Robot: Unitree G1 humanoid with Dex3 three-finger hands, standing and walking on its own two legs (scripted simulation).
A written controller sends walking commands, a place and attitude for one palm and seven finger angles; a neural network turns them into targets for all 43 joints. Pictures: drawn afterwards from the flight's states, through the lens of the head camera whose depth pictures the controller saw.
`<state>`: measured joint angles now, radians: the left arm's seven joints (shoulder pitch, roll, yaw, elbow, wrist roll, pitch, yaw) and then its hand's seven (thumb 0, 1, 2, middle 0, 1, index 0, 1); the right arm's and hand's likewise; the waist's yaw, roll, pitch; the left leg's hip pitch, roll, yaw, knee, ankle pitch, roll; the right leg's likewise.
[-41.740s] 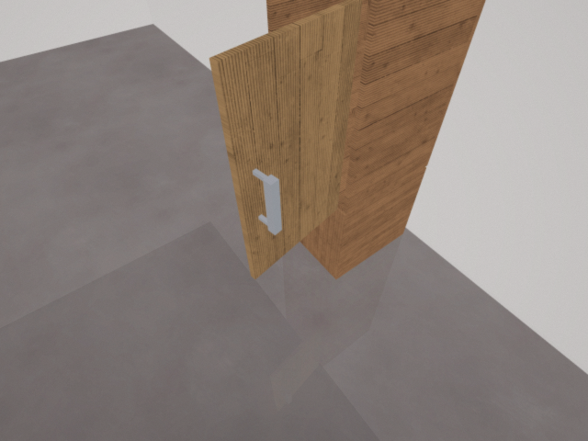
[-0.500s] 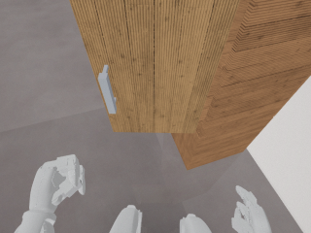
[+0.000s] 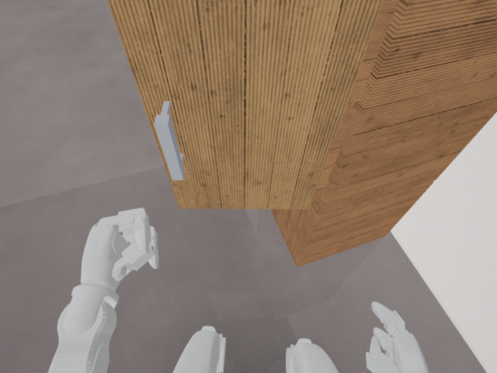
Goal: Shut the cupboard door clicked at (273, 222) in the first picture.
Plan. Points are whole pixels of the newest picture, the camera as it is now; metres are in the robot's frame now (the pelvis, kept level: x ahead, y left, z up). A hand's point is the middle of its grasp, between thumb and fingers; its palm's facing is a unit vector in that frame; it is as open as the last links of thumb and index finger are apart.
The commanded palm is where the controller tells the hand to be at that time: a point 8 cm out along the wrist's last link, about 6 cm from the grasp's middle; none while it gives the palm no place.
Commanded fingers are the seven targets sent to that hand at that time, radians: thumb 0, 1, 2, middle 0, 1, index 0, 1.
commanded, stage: bring the fist close to the handle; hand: left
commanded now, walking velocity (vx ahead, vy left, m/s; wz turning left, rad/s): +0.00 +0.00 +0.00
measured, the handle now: (172, 142) +0.50 +0.18 +0.05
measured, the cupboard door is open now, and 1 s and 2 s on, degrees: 71 71 56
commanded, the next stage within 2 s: push the door shut along its arc in 1.02 s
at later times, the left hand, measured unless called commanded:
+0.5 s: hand (179, 200) +0.37 +0.14 +0.05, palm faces +0.02 -1.00 -0.03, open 3.2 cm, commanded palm +0.36 +0.18 +0.05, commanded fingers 0.00 0.90 0.90 -1.30 -1.50 -1.30 -1.50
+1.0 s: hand (181, 191) +0.39 +0.14 +0.05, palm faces +0.05 -1.00 -0.03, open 3.2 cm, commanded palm +0.36 +0.19 +0.05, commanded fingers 0.00 0.90 0.90 -1.30 -1.50 -1.30 -1.50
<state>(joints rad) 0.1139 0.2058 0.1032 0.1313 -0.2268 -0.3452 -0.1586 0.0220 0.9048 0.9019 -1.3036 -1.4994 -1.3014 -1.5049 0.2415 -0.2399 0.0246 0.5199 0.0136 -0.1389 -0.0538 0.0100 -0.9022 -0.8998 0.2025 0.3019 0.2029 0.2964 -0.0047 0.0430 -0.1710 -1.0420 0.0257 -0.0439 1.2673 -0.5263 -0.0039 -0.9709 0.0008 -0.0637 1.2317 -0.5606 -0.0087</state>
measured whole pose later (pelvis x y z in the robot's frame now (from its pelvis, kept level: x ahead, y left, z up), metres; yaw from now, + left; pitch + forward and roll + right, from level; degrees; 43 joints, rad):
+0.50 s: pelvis +0.00 +0.00 +0.01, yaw +0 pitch +18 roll -2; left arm -0.25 0.17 0.09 0.49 -0.14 -0.41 -0.04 0.02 0.90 0.90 -1.30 -1.50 -1.30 -1.50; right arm 0.24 -0.24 0.01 0.59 0.00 -0.07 -0.03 0.01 -0.90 -0.90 0.20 0.30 0.20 0.30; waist -0.03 0.03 -0.16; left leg -1.03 0.02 -0.02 1.22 -0.51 0.00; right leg -0.97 0.00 -0.04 1.20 -0.54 -0.01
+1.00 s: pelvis +0.00 -0.01 +0.01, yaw -1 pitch +19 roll -1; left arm -0.34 0.19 0.17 0.66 -0.15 -0.51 -0.07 0.02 0.91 0.90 -1.30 -1.50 -1.30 -1.50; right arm 0.29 -0.25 -0.01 0.63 0.00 -0.03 -0.02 0.01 -0.90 -0.90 0.20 0.30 0.20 0.30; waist -0.04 0.03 -0.16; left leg -1.02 0.03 -0.01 1.18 -0.49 -0.01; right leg -0.98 0.01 -0.03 1.18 -0.53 -0.02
